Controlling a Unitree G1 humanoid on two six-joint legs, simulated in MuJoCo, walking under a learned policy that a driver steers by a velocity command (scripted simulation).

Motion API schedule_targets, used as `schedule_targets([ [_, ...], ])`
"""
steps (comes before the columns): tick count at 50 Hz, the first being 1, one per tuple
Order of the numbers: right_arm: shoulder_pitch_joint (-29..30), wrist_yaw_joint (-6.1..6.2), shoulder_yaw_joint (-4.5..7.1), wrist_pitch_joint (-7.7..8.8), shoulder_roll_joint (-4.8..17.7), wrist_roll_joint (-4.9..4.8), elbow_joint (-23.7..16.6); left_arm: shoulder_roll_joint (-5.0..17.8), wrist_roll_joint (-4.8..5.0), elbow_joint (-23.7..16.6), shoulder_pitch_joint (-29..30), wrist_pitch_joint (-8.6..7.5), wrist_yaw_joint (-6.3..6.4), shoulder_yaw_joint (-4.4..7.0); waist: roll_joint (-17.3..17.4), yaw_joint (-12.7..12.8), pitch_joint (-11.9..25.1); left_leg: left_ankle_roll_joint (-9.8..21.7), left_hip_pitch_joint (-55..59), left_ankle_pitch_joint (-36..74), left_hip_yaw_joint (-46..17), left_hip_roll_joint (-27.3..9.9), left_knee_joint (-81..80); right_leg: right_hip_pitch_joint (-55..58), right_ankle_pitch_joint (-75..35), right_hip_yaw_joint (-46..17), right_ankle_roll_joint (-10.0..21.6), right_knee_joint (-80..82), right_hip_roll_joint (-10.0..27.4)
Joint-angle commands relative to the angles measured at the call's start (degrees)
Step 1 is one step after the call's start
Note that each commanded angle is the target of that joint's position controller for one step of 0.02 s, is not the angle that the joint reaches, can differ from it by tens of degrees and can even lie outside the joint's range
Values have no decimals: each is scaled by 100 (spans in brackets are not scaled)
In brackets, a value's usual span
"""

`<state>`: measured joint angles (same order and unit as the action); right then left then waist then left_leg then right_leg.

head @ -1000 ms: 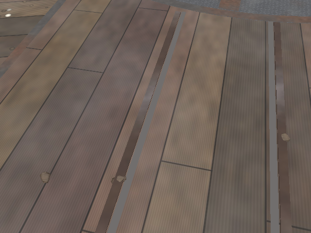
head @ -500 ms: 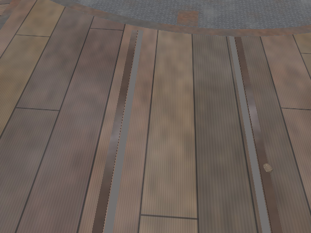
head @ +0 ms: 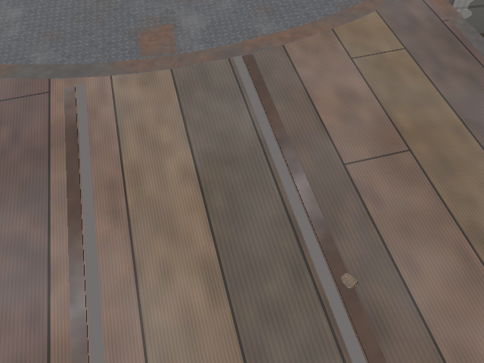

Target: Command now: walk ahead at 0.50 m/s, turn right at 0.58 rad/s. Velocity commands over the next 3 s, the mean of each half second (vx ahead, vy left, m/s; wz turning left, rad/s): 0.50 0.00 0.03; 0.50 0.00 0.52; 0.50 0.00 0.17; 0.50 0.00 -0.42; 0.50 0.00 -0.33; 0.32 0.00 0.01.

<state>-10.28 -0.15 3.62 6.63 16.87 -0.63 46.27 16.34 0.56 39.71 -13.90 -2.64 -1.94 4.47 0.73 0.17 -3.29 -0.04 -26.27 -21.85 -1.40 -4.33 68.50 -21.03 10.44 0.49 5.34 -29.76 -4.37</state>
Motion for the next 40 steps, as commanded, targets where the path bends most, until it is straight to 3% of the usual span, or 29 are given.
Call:
schedule_targets([
  [1,-100,9,186,5,654,97,-421,715,-43,-507,70,-138,76,173,-275,-143,761,-52,-965,449,-298,-291,-516,1217,-1289,-2164,1202,1598,1539],
  [5,309,-16,50,-98,316,133,-477,751,-15,-316,-200,-175,211,163,-341,2,516,-287,-1001,1768,-105,-233,-1947,998,-1748,-1287,1013,1794,1298],
  [9,942,-112,-35,-81,236,8,-594,797,-20,-87,-505,-213,210,142,-504,364,258,-169,-778,3045,49,-94,-3157,1119,-1060,-901,743,1917,1281],
  [14,1388,-266,-37,-48,355,-60,-858,879,-27,241,-783,-186,196,173,-432,534,-82,201,-1481,2479,24,-10,-3632,2295,-1324,-852,651,1721,1776],
  [17,1135,-362,-10,-41,425,-61,-897,974,-17,282,-631,-108,254,206,-521,330,91,456,-1102,1755,187,235,-3742,2668,-2808,-551,445,1230,1851],
  [18,808,-356,51,-57,536,-46,-834,1033,-28,253,-537,-81,277,218,-600,152,372,554,-538,1589,375,445,-3720,2683,-3867,-403,351,818,1774],
  [19,146,-330,162,-73,703,-20,-665,1033,-28,215,-413,-36,305,204,-528,-221,794,697,419,1722,581,708,-3862,2541,-4745,-133,209,-46,1561],
  [20,-666,-282,289,-97,982,-7,-500,942,-60,137,-390,-31,354,151,-333,-592,1299,927,1813,2060,136,503,-3812,1765,-4378,92,-14,-1280,1340],
  [21,-1303,-232,440,-115,1601,30,-500,525,-166,-76,-929,-144,332,3,842,-476,2090,1844,3976,1934,-2303,-907,-3835,-358,-1788,284,-459,-3560,584],
  [22,-1498,-258,365,-123,1341,-77,-406,342,-142,-58,-932,-298,256,-101,1430,-493,2555,2363,4907,947,-4492,-1492,-4885,-1796,2096,-430,-615,-4649,-108],
  [23,-1326,-234,272,-149,1016,-90,-455,743,61,-180,-444,-428,165,-27,891,-657,1925,2028,4600,196,-4012,-1342,-5062,-2427,1888,-848,-498,-4945,297],
  [24,-983,-201,234,-178,886,-56,-565,779,126,-322,29,-499,135,-41,417,-600,1287,1815,3793,296,-3306,-1143,-5133,-2504,1425,-729,-420,-4661,550],
  [25,-670,-191,189,-204,784,-19,-641,751,6,-373,248,-525,152,-37,-39,-401,791,1699,2902,789,-2806,-940,-5252,-2323,1127,-636,-415,-4119,744],
  [26,-465,-169,144,-203,675,24,-722,785,-107,-386,239,-497,184,12,-38,-201,623,1640,2316,1327,-2483,-763,-5374,-1939,905,-630,-452,-3660,902],
  [29,-326,-98,158,-216,725,29,-821,617,-162,-379,-27,-349,222,4,265,67,539,1705,1529,2247,-1984,-492,-5589,-1475,716,-485,-669,-3020,955],
  [31,-440,-28,205,-213,872,5,-783,508,-174,-460,231,-296,260,-37,236,18,439,1672,1261,2585,-1674,-365,-5641,-1492,189,-386,-833,-2394,896],
  [34,-676,50,228,-269,911,-65,-688,335,-156,-586,874,-324,248,-104,302,-232,379,1377,1074,2387,-1363,-52,-5532,-1175,-1006,-365,-928,-1118,689],
  [37,-995,95,235,-348,914,-101,-582,329,-69,-695,1421,-392,172,-114,390,-462,372,1249,1181,2045,-1552,-54,-5336,-826,-1528,-355,-932,-321,443],
  [40,-1158,123,232,-425,868,-114,-542,496,-23,-762,1601,-468,98,-46,464,-460,383,1166,1742,1808,-2081,-226,-4901,-732,-1163,-522,-817,180,350],
])
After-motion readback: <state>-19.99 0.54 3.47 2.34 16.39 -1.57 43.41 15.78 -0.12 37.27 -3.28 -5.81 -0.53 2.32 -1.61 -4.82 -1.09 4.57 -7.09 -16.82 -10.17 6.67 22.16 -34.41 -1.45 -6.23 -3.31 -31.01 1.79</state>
